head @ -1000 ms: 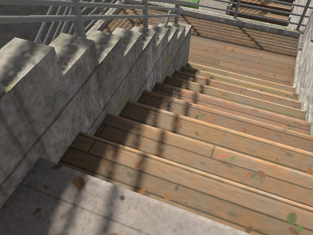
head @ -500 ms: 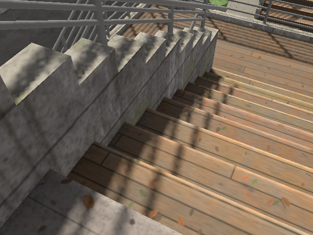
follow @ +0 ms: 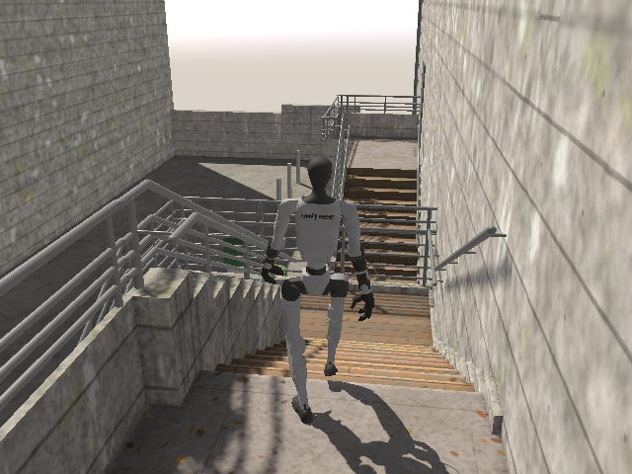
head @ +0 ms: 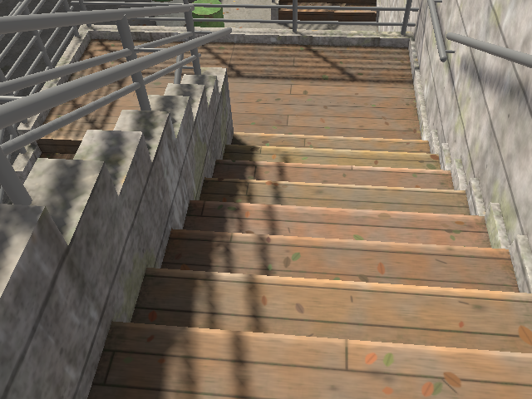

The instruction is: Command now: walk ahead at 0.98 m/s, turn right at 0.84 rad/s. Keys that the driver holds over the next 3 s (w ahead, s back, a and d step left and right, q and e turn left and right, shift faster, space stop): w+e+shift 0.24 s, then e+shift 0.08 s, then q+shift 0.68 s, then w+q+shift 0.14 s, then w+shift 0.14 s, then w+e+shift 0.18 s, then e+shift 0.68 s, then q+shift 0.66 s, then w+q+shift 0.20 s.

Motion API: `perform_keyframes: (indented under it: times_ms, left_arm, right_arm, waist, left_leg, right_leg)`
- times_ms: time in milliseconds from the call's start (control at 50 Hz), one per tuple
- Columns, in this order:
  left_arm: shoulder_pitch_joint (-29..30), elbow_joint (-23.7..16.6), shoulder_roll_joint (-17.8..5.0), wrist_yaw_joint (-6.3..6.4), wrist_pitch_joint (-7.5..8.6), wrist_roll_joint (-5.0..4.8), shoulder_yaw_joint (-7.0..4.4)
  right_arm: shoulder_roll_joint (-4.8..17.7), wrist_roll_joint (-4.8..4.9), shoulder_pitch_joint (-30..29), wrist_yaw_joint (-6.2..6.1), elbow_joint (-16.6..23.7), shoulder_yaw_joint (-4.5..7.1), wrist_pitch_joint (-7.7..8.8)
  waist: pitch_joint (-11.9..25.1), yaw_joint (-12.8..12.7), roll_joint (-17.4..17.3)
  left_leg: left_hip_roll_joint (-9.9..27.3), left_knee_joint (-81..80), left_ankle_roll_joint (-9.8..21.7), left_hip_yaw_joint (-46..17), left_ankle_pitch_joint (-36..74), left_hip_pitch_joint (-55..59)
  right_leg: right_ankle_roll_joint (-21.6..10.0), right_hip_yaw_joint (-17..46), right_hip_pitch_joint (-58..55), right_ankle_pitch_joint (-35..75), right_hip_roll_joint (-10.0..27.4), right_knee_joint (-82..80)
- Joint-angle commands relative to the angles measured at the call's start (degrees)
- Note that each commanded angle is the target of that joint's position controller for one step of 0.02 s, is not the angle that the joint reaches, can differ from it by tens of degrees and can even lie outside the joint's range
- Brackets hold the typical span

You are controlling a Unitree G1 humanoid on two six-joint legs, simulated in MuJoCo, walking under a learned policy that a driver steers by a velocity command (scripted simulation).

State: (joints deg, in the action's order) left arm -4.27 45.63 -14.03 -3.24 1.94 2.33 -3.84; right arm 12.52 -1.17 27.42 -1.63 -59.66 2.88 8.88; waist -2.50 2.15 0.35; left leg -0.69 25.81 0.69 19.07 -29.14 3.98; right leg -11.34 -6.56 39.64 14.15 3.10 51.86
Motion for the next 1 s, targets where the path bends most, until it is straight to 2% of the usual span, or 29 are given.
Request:
perform_keyframes:
  times_ms: [20,100,160,180,200,220,240,260,300,320,340,360,380,400,420,460,480,500,520,540,600,620,640,660,680,740,760,840,1000]
  left_arm:
    - [4.3,-2.8,-2.7,-0.28,1.23,0.76,-1.08]
    - [0.6,-0.4,0.6,-3.03,2.17,0.83,0.24]
    - [-28.1,10.1,-5.9,1.02,1.38,0.04,-2.7]
    - [-35.7,12.5,-8.3,2.24,1.31,0.89,-3.75]
    - [-35.7,13.2,-14.4,2.97,0.83,-0.13,-5.09]
    - [-31.4,11.6,-17.3,3.12,0.83,-0.47,-4.73]
    - [-29.8,9.9,-15.0,3.1,0.65,-2.48,-4.27]
    - [-27.4,10.0,-12.8,2.91,0.16,-2.68,-3.39]
    - [-23.4,8.2,-13.4,3.8,1.69,-1.67,-3.13]
    - [-18.6,7.6,-7.2,3.68,2.65,-0.89,-0.88]
    - [-11.5,6.2,-7.7,4.1,2.75,-1.82,-0.61]
    - [-10.4,6.4,-9.4,4.4,2.65,-1.86,-0.69]
    - [-7.5,4.6,-0.8,0.67,6.75,9.47,2.79]
    - [-13.1,6.8,-0.8,0.38,8.35,8.02,2.01]
    - [-17.0,6.9,-8.0,1.5,9.35,5.15,-0.12]
    - [-27.8,8.9,-8.9,3.24,9.18,0.05,0.12]
    - [-21.7,9.1,-3.5,3.6,5.76,-4.76,0.86]
    - [-23.6,8.3,-2.4,4.47,3.62,-2.92,1.59]
    - [-38.9,13.8,2.3,4.43,3.22,0.51,5.25]
    - [-36.0,12.3,-2.3,3.16,2.86,1.85,4.33]
    - [-12.2,0.1,-10.0,-0.6,2.73,3.29,2.69]
    - [-21.2,-1.2,-4.0,-3.56,2.08,4.62,3.68]
    - [-17.3,-6.2,-9.7,-3.65,2.06,0.57,2.14]
    - [-10.5,-11.4,-8.3,-2.37,2.43,-1.98,2.77]
    - [-8.7,-13.3,-7.2,0.04,2.08,-1.84,3.12]
    - [-19.9,-11.9,1.0,4.36,-0.04,2.34,6.05]
    - [-21.7,-11.9,1.7,3.83,-0.51,3.32,6.25]
    - [-10.8,-17.3,-0.6,2.08,-1.61,0.88,5.09]
    - [-3.9,-17.8,-1.8,5.39,-0.36,1.47,3.07]
  right_arm:
    - [4.4,-1.32,10.9,-1.13,-1.5,0.67,-0.12]
    - [4.0,0.37,2.5,-3.48,0.6,-0.9,-0.9]
    - [11.2,1.57,-0.4,-3.24,1.1,1.32,-2.01]
    - [8.9,1.79,-5.6,-2.74,0.9,1.18,-3.71]
    - [6.5,0.18,-10.2,-2.15,3.6,1.17,-4.27]
    - [3.6,1.37,-5.6,-2.39,10.0,-0.12,-3.0]
    - [4.2,-0.17,-8.3,-1.37,12.6,-0.8,-2.63]
    - [4.9,-2.21,-10.6,-1.16,12.4,-0.77,-2.54]
    - [4.1,-4.74,-8.5,-0.58,13.0,-0.9,-3.34]
    - [5.9,-3.34,-12.8,-1.69,13.8,-0.53,-4.18]
    - [6.0,-1.51,-16.2,-2.04,16.1,-0.63,-5.14]
    - [2.8,-2.55,-10.1,-1.45,12.7,-1.43,-5.94]
    - [-5.1,-3.6,0.0,3.65,11.8,-5.48,-4.6]
    - [-1.5,-5.92,8.8,6.22,6.7,-4.15,-4.5]
    - [1.9,-7.68,8.6,7.15,7.6,-2.7,-5.07]
    - [6.0,-4.15,-12.1,6.92,12.2,-2.07,-5.88]
    - [4.1,1.88,-18.4,3.33,14.8,-1.83,-3.72]
    - [4.1,2.81,-22.6,2.06,15.7,-2.18,-2.66]
    - [2.2,-5.65,-18.9,5.93,10.7,-2.83,-4.91]
    - [2.4,-6.39,-15.0,6.07,10.9,-2.04,-5.88]
    - [10.8,-2.9,22.3,2.97,0.3,3.14,-5.06]
    - [17.4,-2.5,21.1,2.96,2.8,4.24,-6.0]
    - [20.4,-4.09,15.8,3.6,7.8,4.36,-5.46]
    - [18.7,-4.26,9.1,3.4,9.6,4.33,-3.98]
    - [16.1,-2.58,5.0,3.99,10.2,3.13,-3.08]
    - [2.0,-3.74,2.0,3.45,10.5,-2.13,-2.45]
    - [1.8,-2.49,1.8,2.36,11.1,-2.48,-1.59]
    - [9.6,-2.25,4.7,-0.08,13.8,-1.14,-0.56]
    - [9.6,-1.37,0.3,3.5,19.1,0.72,-2.87]
  waist:
    - [-7.6,2.5,-3.7]
    - [-6.7,-1.6,2.1]
    - [6.7,-12.8,-0.1]
    - [5.4,-19.2,6.1]
    - [-0.7,-18.5,14.5]
    - [8.1,-9.6,13.4]
    - [16.3,-9.0,-1.2]
    - [10.2,-7.1,-9.1]
    - [2.2,-2.6,-7.7]
    - [-4.1,0.2,-14.8]
    - [-7.4,4.0,-15.5]
    - [-3.6,5.0,-8.7]
    - [-6.2,9.7,6.8]
    - [-6.3,7.1,-3.6]
    - [-3.8,7.4,-6.2]
    - [-7.7,-4.4,-1.5]
    - [3.6,-7.3,2.3]
    - [3.4,-11.1,6.4]
    - [-13.0,-10.0,0.2]
    - [-9.1,-7.4,4.0]
    - [9.4,10.0,-7.1]
    - [25.4,4.6,-22.3]
    - [26.5,5.9,-10.0]
    - [17.7,6.4,-3.7]
    - [12.2,2.8,1.1]
    - [-1.7,-7.1,-1.4]
    - [-0.1,-6.8,-3.0]
    - [3.3,-2.8,-4.6]
    - [5.1,-0.1,-6.5]
  left_leg:
    - [18.4,2.9,1.3,-6.4,37.2,17.7]
    - [14.7,14.1,-0.1,3.4,34.0,-8.9]
    - [15.0,50.4,0.3,-1.1,65.2,-12.8]
    - [9.5,80.0,-0.2,-1.0,37.3,-26.5]
    - [0.4,99.8,0.4,-3.7,-14.5,-48.8]
    - [3.1,97.9,-1.7,-13.1,-14.4,-63.0]
    - [5.6,88.7,-1.9,-18.7,-12.0,-62.8]
    - [6.0,87.4,-2.0,-19.3,-14.4,-63.7]
    - [8.2,80.1,-3.4,-26.0,-19.0,-67.5]
    - [10.1,62.7,-6.5,-26.9,0.0,-60.2]
    - [9.0,37.7,-8.6,-22.5,14.8,-38.0]
    - [5.8,36.2,-7.7,-17.2,25.2,-18.0]
    - [8.8,41.7,-2.8,-23.5,48.5,-2.9]
    - [6.4,34.7,-3.2,-22.0,63.1,-5.7]
    - [2.3,33.5,-3.0,-16.7,53.6,-10.8]
    - [6.5,3.8,-2.0,-17.9,56.5,-32.1]
    - [3.4,0.1,-0.3,-16.7,64.7,-33.5]
    - [5.9,-3.9,0.6,-20.9,61.4,-35.0]
    - [13.7,-15.0,1.0,-26.5,56.3,-46.4]
    - [9.2,-7.2,0.9,-20.9,52.5,-38.1]
    - [4.7,-3.1,8.6,-18.0,56.2,8.5]
    - [13.0,10.2,25.3,-36.0,90.7,33.6]
    - [18.3,9.1,29.3,-52.4,92.2,37.0]
    - [23.7,7.7,29.8,-58.2,75.3,28.3]
    - [24.6,3.6,27.7,-60.9,54.2,12.8]
    - [12.7,-4.6,21.9,-51.6,41.2,-33.7]
    - [4.9,-3.6,18.8,-46.0,35.0,-36.0]
    - [-0.8,-1.9,11.9,-43.9,27.0,-35.9]
    - [3.9,6.7,15.2,-59.6,35.4,-13.7]
  right_leg:
    - [-2.8,3.5,21.7,1.4,2.3,-3.1]
    - [1.3,-5.8,-15.9,24.2,-3.8,-22.6]
    - [-0.9,-6.7,-45.1,13.2,-8.0,-21.7]
    - [-6.4,-0.9,-56.9,17.6,-2.9,-28.8]
    - [-9.3,3.7,-63.8,21.0,0.4,-19.5]
    - [-13.6,19.0,-74.8,47.5,9.1,-8.0]
    - [-17.3,30.8,-72.7,27.9,12.9,-14.7]
    - [-16.9,36.2,-61.0,14.1,13.1,-21.0]
    - [-21.4,55.0,-40.9,-2.6,20.2,-23.8]
    - [-16.6,46.0,-23.9,-0.7,15.7,-24.0]
    - [-10.9,31.5,0.0,-1.2,7.2,-30.3]
    - [-7.5,24.0,10.0,8.1,1.2,-27.9]
    - [-2.1,12.5,29.2,-9.1,-5.7,-16.1]
    - [1.2,8.4,24.3,-24.6,-10.5,-11.3]
    - [3.0,9.3,13.3,-24.8,-12.0,-7.6]
    - [4.3,9.0,-16.1,-31.4,-5.3,-3.0]
    - [0.5,13.0,-26.7,-15.6,0.4,0.1]
    - [0.4,14.7,-30.5,-13.9,1.1,3.6]
    - [3.7,25.0,-33.0,-8.2,9.2,4.5]
    - [3.2,23.2,-29.9,-3.6,8.7,5.2]
    - [11.5,12.2,-12.7,1.0,0.5,42.2]
    - [20.1,5.5,8.1,-64.0,-11.9,71.1]
    - [21.8,9.9,22.4,-64.1,-12.8,77.5]
    - [21.1,13.6,33.1,-63.3,-9.6,74.3]
    - [17.7,15.1,31.5,-61.3,-6.5,68.4]
    - [14.7,14.8,12.5,-41.6,1.7,56.4]
    - [14.9,11.2,11.2,-31.9,0.3,51.7]
    - [18.2,5.7,7.0,-26.2,-0.6,32.3]
    - [18.0,11.9,1.1,-34.0,-4.6,8.0]
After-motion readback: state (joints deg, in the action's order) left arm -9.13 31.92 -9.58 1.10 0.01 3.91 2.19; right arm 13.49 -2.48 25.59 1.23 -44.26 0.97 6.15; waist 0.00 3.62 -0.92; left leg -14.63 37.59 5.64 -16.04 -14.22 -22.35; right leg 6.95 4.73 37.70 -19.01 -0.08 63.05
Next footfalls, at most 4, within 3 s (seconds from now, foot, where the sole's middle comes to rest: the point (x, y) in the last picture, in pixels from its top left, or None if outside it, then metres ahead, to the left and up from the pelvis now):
0.18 right None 0.31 -0.05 -0.92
0.60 left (275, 372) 0.68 0.01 -1.09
1.14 right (330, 368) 0.68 -0.16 -1.09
1.64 left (249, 311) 0.98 0.10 -1.27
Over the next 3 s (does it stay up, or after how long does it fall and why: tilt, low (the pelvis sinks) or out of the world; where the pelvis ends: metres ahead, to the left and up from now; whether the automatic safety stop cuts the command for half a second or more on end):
stays up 1.29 -0.21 -0.67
